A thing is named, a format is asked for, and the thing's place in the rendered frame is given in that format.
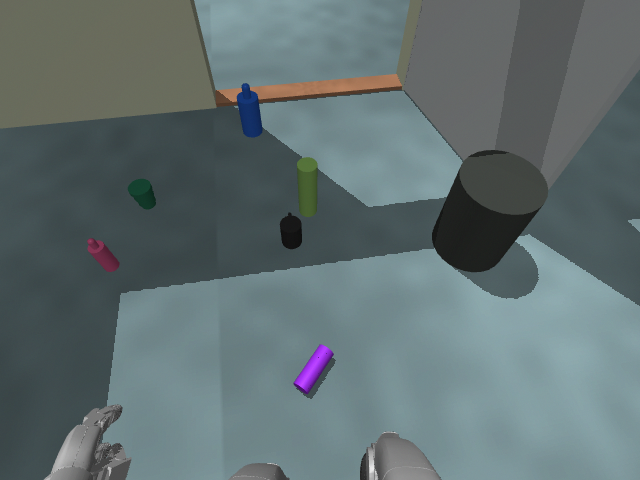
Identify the left robot hand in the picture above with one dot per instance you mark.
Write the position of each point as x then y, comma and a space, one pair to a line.
81, 447

